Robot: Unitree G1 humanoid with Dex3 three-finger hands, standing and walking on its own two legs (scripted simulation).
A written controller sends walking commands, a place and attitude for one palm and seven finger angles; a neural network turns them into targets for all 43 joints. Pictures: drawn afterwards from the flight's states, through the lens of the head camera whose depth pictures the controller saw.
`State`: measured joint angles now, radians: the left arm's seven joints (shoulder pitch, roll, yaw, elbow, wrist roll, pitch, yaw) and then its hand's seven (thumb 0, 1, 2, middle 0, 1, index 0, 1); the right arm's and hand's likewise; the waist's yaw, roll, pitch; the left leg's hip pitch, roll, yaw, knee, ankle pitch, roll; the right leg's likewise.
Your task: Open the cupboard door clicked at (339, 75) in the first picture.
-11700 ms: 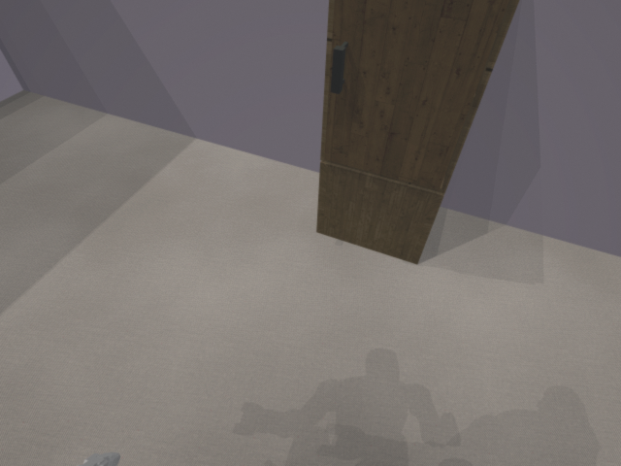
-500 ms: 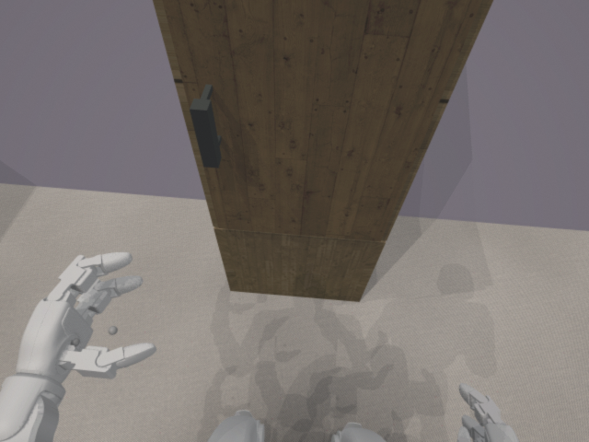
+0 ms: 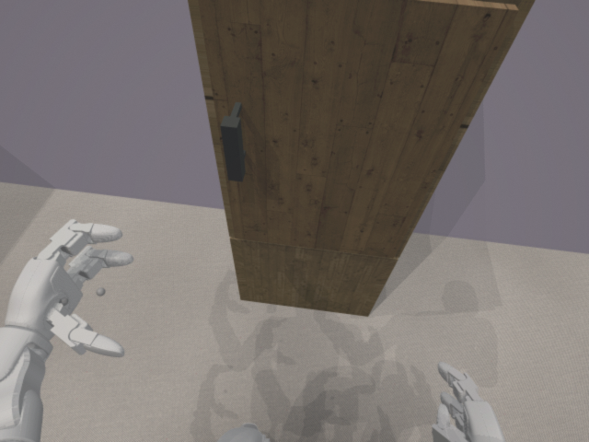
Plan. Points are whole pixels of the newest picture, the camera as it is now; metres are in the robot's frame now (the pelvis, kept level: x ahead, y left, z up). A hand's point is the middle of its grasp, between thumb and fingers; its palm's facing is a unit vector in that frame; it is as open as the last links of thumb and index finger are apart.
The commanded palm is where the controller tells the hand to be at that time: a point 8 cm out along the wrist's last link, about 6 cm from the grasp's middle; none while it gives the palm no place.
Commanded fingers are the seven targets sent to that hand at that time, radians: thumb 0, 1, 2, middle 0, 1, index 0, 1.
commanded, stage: raise the hand with hooked fingers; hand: left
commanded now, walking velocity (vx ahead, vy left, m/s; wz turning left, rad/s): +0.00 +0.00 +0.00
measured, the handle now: (236, 142) +0.58 +0.15 +0.05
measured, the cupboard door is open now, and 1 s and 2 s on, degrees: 0 0 0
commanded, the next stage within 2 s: move the hooked fingers beside the handle in 0.64 s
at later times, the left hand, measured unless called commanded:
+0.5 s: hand (106, 275) +0.29 +0.26 +0.07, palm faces -0.02 -1.00 -0.03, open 14.0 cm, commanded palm +0.26 +0.31 +0.08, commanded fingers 0.00 -0.50 0.30 -0.30 -1.20 -0.30 -1.20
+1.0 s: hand (130, 255) +0.32 +0.24 +0.07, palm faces -0.04 -1.00 -0.02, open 14.0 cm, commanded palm +0.31 +0.29 +0.07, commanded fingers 0.00 -0.50 0.30 -0.30 -1.20 -0.30 -1.20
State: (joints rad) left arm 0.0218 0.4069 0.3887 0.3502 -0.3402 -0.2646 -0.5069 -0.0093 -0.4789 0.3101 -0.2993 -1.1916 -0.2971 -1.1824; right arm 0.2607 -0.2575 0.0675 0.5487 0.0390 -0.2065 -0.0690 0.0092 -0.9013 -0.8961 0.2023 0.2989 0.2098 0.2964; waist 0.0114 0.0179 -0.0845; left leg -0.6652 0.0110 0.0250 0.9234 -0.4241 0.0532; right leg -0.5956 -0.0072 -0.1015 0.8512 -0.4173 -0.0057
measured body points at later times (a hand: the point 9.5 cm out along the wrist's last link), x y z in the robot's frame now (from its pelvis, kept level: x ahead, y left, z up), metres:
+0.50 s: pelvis +0.00 -0.01 +0.01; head +0.05 +0.01 +0.45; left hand +0.29 +0.32 +0.07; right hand +0.14 -0.26 -0.07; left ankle +0.02 +0.08 -0.69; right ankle +0.00 -0.12 -0.69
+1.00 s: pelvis +0.00 -0.02 +0.00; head +0.05 -0.01 +0.45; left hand +0.32 +0.30 +0.08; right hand +0.15 -0.27 -0.08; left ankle +0.02 +0.08 -0.69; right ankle +0.00 -0.12 -0.69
